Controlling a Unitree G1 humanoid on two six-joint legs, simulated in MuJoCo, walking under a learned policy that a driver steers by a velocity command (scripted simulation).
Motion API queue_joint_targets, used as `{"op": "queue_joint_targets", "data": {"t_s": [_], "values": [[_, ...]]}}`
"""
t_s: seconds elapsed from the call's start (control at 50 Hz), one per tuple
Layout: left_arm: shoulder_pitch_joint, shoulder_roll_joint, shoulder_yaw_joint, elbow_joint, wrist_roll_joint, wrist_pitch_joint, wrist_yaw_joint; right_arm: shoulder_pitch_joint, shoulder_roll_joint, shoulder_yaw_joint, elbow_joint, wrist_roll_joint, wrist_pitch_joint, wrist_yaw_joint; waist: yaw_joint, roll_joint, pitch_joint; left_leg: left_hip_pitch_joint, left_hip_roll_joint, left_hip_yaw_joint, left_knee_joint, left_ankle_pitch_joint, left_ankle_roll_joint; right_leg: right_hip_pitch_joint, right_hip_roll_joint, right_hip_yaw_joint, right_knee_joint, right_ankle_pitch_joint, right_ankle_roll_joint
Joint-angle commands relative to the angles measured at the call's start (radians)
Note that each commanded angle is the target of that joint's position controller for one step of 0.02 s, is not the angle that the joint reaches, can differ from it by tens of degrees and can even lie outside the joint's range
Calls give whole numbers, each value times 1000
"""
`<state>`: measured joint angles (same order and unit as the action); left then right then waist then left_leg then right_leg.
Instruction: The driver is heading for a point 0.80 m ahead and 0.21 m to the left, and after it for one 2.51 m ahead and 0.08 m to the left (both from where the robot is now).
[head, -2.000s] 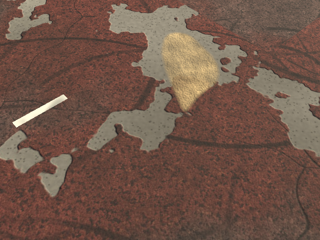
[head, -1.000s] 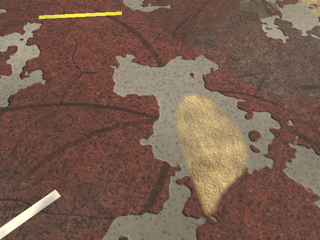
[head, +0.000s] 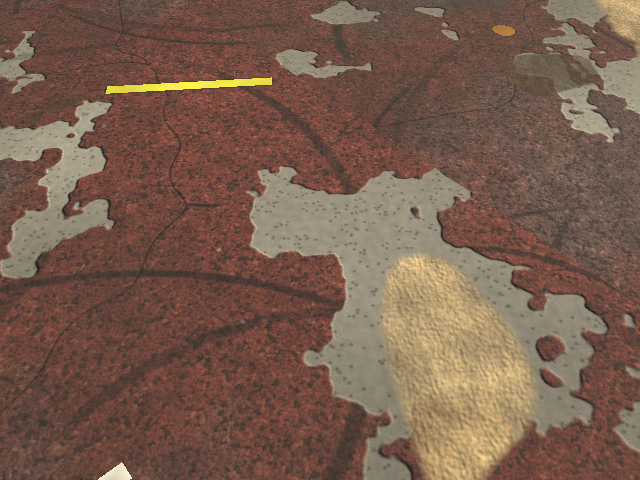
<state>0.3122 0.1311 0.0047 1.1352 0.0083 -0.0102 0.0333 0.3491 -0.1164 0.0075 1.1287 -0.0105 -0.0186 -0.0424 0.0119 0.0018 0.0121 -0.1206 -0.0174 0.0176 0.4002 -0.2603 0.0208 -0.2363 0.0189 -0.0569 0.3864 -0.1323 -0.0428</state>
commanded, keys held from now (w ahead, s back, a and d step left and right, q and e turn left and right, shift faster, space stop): no key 0.06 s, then w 0.42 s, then w+q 0.52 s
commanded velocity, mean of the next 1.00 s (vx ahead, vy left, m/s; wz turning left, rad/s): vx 0.35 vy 0.00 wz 0.19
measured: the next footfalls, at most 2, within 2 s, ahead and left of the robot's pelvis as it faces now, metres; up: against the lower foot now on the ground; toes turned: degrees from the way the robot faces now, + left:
left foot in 0.86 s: +0.45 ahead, +0.04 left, +0.00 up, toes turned +14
right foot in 1.40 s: +0.83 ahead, +0.01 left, +0.00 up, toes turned +29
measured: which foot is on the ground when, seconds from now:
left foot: down 0.00-0.38, up 0.40-0.84, down 0.86-1.00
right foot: down 0.00-0.86, up 0.88-1.00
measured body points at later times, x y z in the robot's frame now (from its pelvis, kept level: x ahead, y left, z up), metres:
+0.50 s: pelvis +0.12 -0.04 +0.00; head +0.13 -0.06 +0.45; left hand +0.09 +0.20 -0.15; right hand +0.11 -0.28 -0.16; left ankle +0.04 +0.08 -0.67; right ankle +0.09 -0.11 -0.74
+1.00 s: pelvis +0.38 +0.01 -0.01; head +0.41 +0.01 +0.44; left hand +0.40 +0.26 -0.15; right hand +0.49 -0.24 -0.16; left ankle +0.41 +0.03 -0.74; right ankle +0.35 -0.14 -0.65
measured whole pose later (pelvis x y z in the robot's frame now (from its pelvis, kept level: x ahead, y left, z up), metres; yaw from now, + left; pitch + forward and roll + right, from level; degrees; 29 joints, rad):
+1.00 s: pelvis +0.38 +0.01 -0.01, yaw +14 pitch +0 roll +1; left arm 0.24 0.19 0.04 0.93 0.03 -0.10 0.00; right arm 0.25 -0.24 -0.08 0.98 -0.01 -0.04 0.01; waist -0.01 0.00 0.07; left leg -0.26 -0.16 0.07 0.45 -0.18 0.17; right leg -0.45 -0.06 0.01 1.25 -0.31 -0.03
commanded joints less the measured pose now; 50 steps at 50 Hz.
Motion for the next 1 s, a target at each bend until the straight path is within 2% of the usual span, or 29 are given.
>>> {"op": "queue_joint_targets", "data": {"t_s": [0.02, 0.08, 0.14, 0.18, 0.2, 0.22, 0.24, 0.28, 0.32, 0.36, 0.38, 0.4, 0.42, 0.44, 0.48, 0.56, 0.66, 0.72, 0.76, 0.8, 0.82, 0.84, 0.86, 0.88, 0.9, 0.92, 0.94, 0.96, 1.0], "values": [[63, 68, 9, -5, 0, -4, 4, 85, -67, -8, -2, 0, -3, -3, -1, 5, 71, -122, 108, -105, -103, 36, 35, 58, -109, 133, -64, -8, -7], [71, 62, 8, 3, 0, -3, 4, 100, -63, -7, 4, -1, -3, -3, -3, 7, 55, -111, 100, -103, -111, -26, 38, 66, -100, 128, -62, -65, -8], [61, 85, 22, -13, 5, 5, -2, 111, -106, -28, -9, -6, 7, 1, -12, 44, 109, -158, 87, -138, -116, -389, 85, -34, -40, 90, 15, -395, -36], [13, 59, 20, -47, 11, 1, -13, 159, -124, -39, -12, -4, 7, 4, -43, 90, 180, -135, 159, -257, -187, -536, 137, -174, -7, 57, 117, -421, -36], [-21, 35, 16, -68, 17, -8, -21, 188, -146, -49, -4, -3, 4, 3, -58, 142, 197, -89, 232, -349, -252, -566, 171, -236, 16, 0, 217, -324, -26], [-47, 33, 17, -88, 30, -17, -27, 183, -165, -60, -3, -5, 0, 2, -61, 162, 214, -69, 298, -409, -283, -536, 203, -277, -11, -14, 294, -249, -26], [-66, 53, 23, -106, 30, -28, -32, 178, -167, -64, -7, -8, -6, 3, -59, 142, 208, -47, 320, -426, -295, -484, 219, -311, -32, -2, 336, -246, -30], [-72, 74, 34, -134, 24, -48, -43, 160, -173, -71, -12, -15, -21, 8, -41, 127, 197, -10, 319, -391, -267, -375, 220, -322, -57, 15, 329, -279, -37], [-38, 62, 38, -136, 11, -64, -49, 118, -165, -73, -22, -7, -32, 11, -5, 108, 183, -57, 263, -291, -212, -266, 188, -179, -33, -21, 205, -230, -39], [158, 63, 53, -68, 2, -73, -44, 64, -158, -73, -41, -3, -40, 15, 83, 52, 131, -247, 176, -172, -57, -136, 144, 184, 23, -37, 66, -159, -39], [294, 127, 75, -37, 14, -80, -31, 30, -119, -61, -65, -6, -53, 23, 143, -105, 81, -368, 84, -48, 210, -52, 103, 359, -122, 174, -61, -272, -65], [423, 244, 103, -12, 11, -73, -25, 44, -60, -48, -110, -3, -62, 34, 154, -359, 18, -573, -41, 88, 532, -227, 58, 476, -365, 615, -228, -477, -166], [368, 186, 87, -15, 13, -59, -22, -13, -139, -66, -124, -35, -58, 41, 110, -195, 79, -625, 10, 1, 710, -258, 76, 375, -400, 681, -241, -485, -195], [255, 161, 76, -54, 18, -60, -25, -50, -117, -64, -135, -35, -60, 52, 61, -77, 130, -642, 60, -32, 758, -159, 87, 291, -374, 583, -232, -449, -184], [151, 136, 64, -91, 14, -74, -26, -55, -94, -62, -130, -22, -67, 67, 9, -17, 124, -581, 101, -38, 716, -16, 78, 211, -299, 409, -262, -258, -150], [217, 103, 42, -53, 9, -98, -12, -64, -95, -69, -132, -19, -32, 76, -13, -59, 91, -592, 80, -1, 681, 64, 53, 262, -236, 159, -242, 179, -100], [220, 93, 25, -52, 13, -106, -6, -287, -71, -51, -225, -11, -26, 80, 5, -78, 139, -571, 40, 62, 430, 199, 52, 198, -195, -16, -254, 386, -68], [243, 118, 25, -40, 10, -112, 3, -372, -74, -43, -268, -10, -25, 84, 16, -85, 146, -464, 13, 134, 264, 230, 80, 213, -216, -71, -240, 538, -62], [233, 149, 32, -40, 6, -116, 12, -331, -104, -53, -267, -11, -26, 79, -17, -92, 102, -377, -30, 165, 230, 201, 119, 276, -233, -107, -134, 824, -49], [204, 182, 43, -50, 9, -107, 23, -181, -141, -73, -228, -15, -31, 71, -88, -115, 12, -235, -81, 177, 231, 125, 166, 315, -250, -134, 91, 1031, -43], [185, 198, 49, -60, 11, -100, 22, -61, -166, -88, -189, -17, -34, 68, -136, -123, -52, -117, -94, 159, 199, 106, 195, 298, -259, -131, 262, 1002, -47], [159, 210, 55, -76, 9, -96, 13, 52, -199, -107, -157, -28, -36, 63, -200, -104, -98, 45, -74, 101, 111, 89, 231, 194, -236, -146, 494, 820, -46], [149, 157, 49, -116, 15, -96, -1, 112, -280, -133, -156, -34, -31, 55, -201, 40, -172, 222, 159, -211, 90, -6, 304, -23, -149, -155, 858, 203, -35], [178, 105, 46, -183, -7, -98, -22, 67, -336, -142, -177, -24, -19, 61, -114, 206, -249, 424, 375, -800, -81, -39, 488, -398, 57, 0, 1156, -408, -1], [50, 160, 52, -215, 7, -109, -30, 11, -305, -136, -180, -4, -12, 56, -117, 52, -136, 341, 343, -728, -165, -169, 443, -531, -23, 112, 1139, -295, -21], [-10, 176, 54, -243, 3, -121, -36, -50, -256, -122, -191, 0, -15, 52, -88, -3, -34, 199, 322, -605, -194, -120, 390, -524, -69, 110, 1049, -193, -23], [-8, 170, 57, -239, 3, -123, -32, -86, -214, -111, -194, -3, -22, 51, -35, -85, 18, 74, 279, -510, -210, 29, 342, -454, -101, 105, 956, -152, -15], [1, 159, 57, -240, 18, -108, -28, -100, -196, -103, -199, 1, -32, 46, -1, -97, 32, -15, 231, -425, -207, 158, 314, -383, -119, 109, 894, -151, 4], [22, 132, 53, -247, 38, -67, -33, -82, -196, -96, -197, 7, -54, 40, 29, -57, 20, -89, 171, -326, -204, 301, 292, -310, -132, 99, 806, -162, 36]]}}
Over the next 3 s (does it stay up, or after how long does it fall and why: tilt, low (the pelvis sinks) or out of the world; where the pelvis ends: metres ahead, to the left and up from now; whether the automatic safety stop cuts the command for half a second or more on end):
stays up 0.75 0.09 0.00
